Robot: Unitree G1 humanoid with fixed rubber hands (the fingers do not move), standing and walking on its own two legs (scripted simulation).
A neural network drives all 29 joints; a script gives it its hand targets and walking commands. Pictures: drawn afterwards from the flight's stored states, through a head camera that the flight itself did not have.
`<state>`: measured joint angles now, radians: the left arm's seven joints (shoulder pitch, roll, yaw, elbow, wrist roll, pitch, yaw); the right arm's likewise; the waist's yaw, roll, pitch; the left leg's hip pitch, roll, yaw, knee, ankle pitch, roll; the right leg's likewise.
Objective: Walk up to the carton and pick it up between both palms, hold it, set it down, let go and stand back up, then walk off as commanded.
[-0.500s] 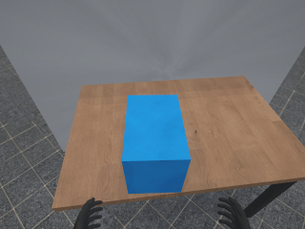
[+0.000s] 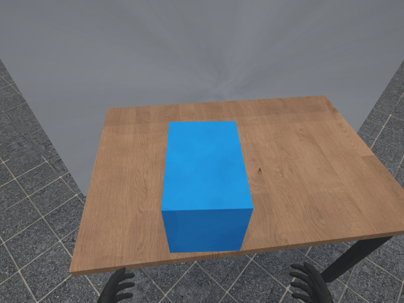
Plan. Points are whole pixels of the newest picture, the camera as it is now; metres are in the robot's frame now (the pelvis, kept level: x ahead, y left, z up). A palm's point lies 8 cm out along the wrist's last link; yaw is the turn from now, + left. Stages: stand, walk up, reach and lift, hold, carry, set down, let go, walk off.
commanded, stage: let go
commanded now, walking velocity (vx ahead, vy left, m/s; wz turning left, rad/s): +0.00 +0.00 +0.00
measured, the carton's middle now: (203, 185) +0.42 +0.02 -0.05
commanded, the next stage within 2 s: stand in 0.26 s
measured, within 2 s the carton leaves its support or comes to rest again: neither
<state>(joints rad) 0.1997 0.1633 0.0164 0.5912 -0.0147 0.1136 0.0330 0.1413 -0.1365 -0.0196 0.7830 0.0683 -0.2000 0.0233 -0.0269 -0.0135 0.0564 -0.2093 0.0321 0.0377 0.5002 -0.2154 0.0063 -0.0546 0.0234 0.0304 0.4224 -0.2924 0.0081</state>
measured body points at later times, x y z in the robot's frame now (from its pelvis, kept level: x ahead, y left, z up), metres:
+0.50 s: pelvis +0.00 +0.00 +0.00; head -0.01 +0.02 +0.45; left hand +0.14 +0.25 -0.10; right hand +0.12 -0.24 -0.10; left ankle +0.04 +0.11 -0.74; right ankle -0.03 -0.13 -0.74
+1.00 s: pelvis +0.00 +0.00 +0.00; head -0.01 +0.02 +0.45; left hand +0.11 +0.26 -0.12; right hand +0.11 -0.25 -0.11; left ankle +0.04 +0.11 -0.74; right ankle -0.03 -0.13 -0.74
